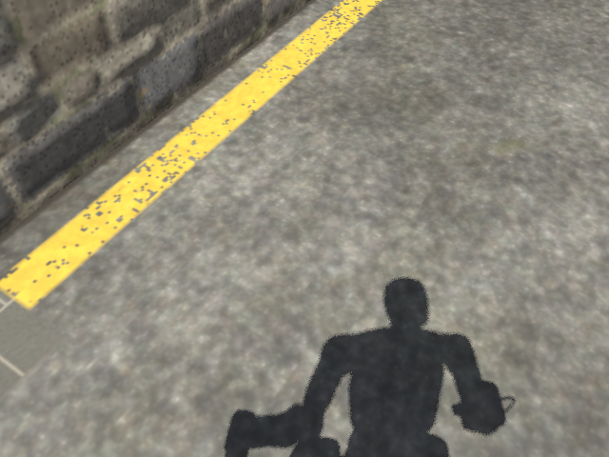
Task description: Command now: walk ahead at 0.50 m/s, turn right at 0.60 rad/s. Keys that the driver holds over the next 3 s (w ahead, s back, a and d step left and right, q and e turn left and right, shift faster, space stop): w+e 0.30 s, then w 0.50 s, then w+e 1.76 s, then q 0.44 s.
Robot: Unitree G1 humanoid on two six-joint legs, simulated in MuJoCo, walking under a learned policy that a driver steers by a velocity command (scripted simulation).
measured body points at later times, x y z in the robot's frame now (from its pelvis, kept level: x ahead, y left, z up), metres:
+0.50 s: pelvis +0.26 -0.09 -0.01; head +0.29 -0.11 +0.44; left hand +0.48 +0.13 -0.09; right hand +0.27 -0.38 -0.13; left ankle +0.19 +0.09 -0.64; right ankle +0.30 -0.17 -0.74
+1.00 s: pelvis +0.55 -0.12 -0.01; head +0.59 -0.12 +0.44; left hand +0.67 +0.14 -0.14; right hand +0.65 -0.42 -0.10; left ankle +0.67 -0.05 -0.74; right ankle +0.35 -0.18 -0.66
